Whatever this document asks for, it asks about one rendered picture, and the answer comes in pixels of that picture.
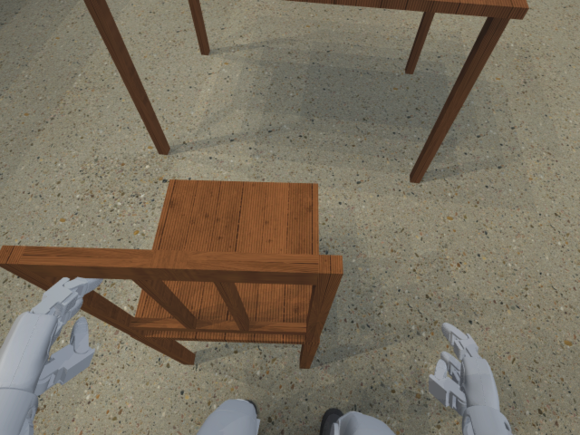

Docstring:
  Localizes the robot left hand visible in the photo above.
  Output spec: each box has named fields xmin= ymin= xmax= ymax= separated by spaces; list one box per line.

xmin=0 ymin=276 xmax=103 ymax=396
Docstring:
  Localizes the robot right forearm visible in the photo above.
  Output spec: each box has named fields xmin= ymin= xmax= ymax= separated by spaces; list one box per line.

xmin=462 ymin=405 xmax=513 ymax=435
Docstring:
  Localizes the chair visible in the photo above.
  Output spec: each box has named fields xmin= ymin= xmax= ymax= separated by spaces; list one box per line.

xmin=0 ymin=179 xmax=343 ymax=369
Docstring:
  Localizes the robot left forearm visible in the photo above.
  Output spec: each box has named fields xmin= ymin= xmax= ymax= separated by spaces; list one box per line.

xmin=0 ymin=388 xmax=38 ymax=435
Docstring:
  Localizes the right robot foot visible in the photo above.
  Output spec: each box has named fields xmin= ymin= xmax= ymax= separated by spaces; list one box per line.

xmin=320 ymin=408 xmax=343 ymax=435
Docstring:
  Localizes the table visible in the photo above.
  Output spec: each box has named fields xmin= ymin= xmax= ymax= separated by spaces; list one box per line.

xmin=83 ymin=0 xmax=529 ymax=183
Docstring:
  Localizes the robot right thigh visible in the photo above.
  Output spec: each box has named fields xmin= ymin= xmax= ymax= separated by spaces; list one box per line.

xmin=330 ymin=413 xmax=396 ymax=435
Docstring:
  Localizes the robot right hand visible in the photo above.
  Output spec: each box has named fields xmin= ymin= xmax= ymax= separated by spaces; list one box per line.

xmin=429 ymin=323 xmax=500 ymax=416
